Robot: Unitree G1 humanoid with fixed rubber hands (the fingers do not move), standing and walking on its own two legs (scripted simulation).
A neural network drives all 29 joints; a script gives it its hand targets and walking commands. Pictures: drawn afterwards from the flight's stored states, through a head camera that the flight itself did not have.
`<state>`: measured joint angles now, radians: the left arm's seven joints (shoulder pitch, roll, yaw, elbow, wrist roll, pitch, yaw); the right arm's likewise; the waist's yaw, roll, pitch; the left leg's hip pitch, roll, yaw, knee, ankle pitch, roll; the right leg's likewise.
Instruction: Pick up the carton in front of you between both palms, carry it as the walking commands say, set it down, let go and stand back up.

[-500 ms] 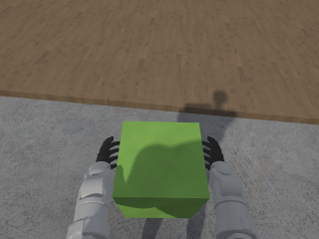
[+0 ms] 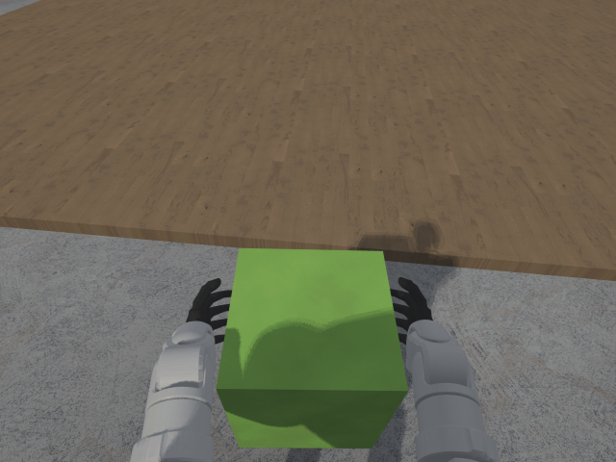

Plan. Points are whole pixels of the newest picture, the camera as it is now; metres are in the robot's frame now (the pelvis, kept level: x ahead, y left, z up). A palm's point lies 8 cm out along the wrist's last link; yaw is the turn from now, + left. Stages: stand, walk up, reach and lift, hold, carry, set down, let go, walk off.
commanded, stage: reach and lift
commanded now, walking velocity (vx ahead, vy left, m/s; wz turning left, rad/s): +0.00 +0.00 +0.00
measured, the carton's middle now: (308, 352) +0.31 +0.00 -0.05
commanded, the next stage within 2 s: hold in 0.70 s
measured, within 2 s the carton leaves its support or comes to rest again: neither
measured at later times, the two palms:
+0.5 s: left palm (199, 322) +0.31 +0.15 +0.04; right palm (418, 320) +0.31 -0.15 +0.04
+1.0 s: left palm (196, 325) +0.29 +0.15 +0.05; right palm (425, 324) +0.30 -0.15 +0.06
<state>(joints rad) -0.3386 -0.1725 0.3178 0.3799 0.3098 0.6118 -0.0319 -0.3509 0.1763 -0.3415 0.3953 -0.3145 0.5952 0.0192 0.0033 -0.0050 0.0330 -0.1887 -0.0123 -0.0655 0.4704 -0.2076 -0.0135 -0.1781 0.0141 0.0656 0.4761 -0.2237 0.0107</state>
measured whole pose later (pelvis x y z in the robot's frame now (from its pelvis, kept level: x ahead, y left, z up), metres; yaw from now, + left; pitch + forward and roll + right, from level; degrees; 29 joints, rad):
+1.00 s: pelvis +0.01 +0.00 +0.01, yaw +0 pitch -8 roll +0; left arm -0.24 -0.15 0.20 0.20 0.27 0.77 -0.02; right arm -0.26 0.15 -0.22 0.22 -0.27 0.76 0.01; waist 0.00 -0.01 0.04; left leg -0.04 -0.01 -0.06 0.35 -0.17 -0.01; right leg -0.03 0.01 0.07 0.35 -0.19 0.01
